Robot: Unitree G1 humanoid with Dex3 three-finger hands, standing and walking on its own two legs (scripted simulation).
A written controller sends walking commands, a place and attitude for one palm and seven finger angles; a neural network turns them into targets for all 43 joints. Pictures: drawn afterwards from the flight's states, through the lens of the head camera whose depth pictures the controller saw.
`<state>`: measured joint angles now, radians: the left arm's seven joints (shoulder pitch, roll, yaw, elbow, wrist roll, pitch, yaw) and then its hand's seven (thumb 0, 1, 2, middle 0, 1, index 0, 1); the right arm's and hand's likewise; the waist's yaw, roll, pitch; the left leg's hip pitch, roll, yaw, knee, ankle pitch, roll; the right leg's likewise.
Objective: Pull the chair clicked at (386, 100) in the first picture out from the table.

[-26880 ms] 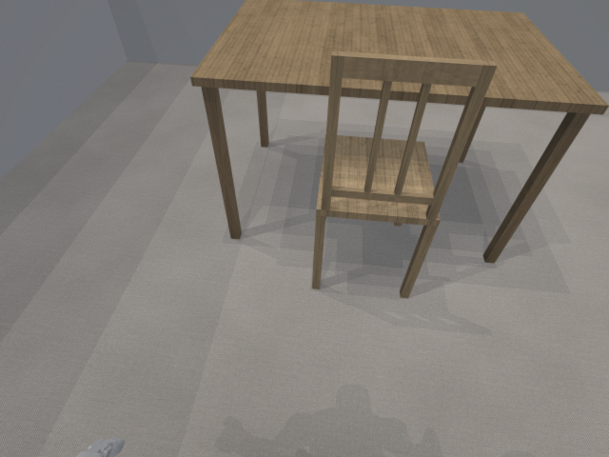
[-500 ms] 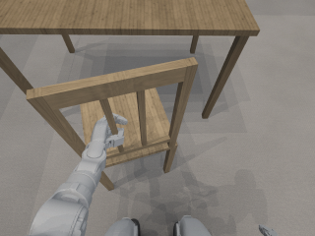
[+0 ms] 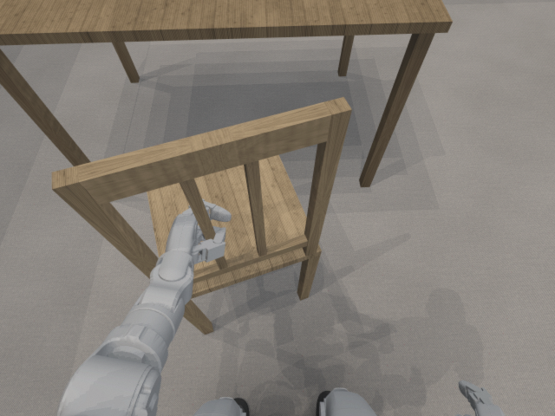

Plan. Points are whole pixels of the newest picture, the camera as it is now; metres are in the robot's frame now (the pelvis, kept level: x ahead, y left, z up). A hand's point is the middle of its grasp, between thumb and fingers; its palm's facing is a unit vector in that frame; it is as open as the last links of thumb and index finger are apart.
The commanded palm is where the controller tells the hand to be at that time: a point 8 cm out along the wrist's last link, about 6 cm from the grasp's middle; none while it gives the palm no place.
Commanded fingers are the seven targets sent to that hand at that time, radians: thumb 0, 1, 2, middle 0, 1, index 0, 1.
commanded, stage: step backward, pulling the chair out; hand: left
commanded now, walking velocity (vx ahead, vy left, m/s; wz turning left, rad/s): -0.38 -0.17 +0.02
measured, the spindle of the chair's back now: (208, 231) +0.40 +0.12 -0.07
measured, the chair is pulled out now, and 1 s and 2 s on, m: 0.31 0.57 0.66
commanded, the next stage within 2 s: stop walking, hand still on the chair in 0.76 s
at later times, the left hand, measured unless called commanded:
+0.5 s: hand (208, 317) +0.25 +0.11 -0.06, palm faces -0.07 -0.97 -0.21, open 5.2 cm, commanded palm +0.25 +0.16 -0.05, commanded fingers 0.00 0.90 0.90 -0.50 -1.45 -0.50 -1.45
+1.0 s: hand out of the picture +0.11 +0.10 -0.05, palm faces -0.02 -0.98 -0.20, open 5.2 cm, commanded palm +0.09 +0.16 -0.04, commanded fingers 0.00 0.90 0.90 -0.50 -1.45 -0.50 -1.45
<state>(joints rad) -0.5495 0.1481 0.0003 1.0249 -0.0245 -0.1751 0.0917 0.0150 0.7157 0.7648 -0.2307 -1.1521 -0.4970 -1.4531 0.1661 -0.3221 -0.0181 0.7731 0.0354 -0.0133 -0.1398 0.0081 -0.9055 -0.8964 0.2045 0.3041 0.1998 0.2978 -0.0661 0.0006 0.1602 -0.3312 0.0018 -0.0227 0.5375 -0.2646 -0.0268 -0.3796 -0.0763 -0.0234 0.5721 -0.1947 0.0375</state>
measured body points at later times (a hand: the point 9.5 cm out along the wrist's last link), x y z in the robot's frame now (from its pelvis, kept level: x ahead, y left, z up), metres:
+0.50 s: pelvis -0.12 +0.00 +0.00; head -0.03 -0.02 +0.44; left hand +0.25 +0.16 -0.04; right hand -0.03 -0.27 -0.14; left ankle -0.12 +0.14 -0.73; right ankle -0.04 -0.14 -0.73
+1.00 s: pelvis -0.24 -0.01 +0.00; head -0.17 -0.04 +0.44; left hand +0.11 +0.15 -0.04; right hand -0.14 -0.29 -0.13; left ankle -0.28 +0.13 -0.73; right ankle -0.16 -0.14 -0.73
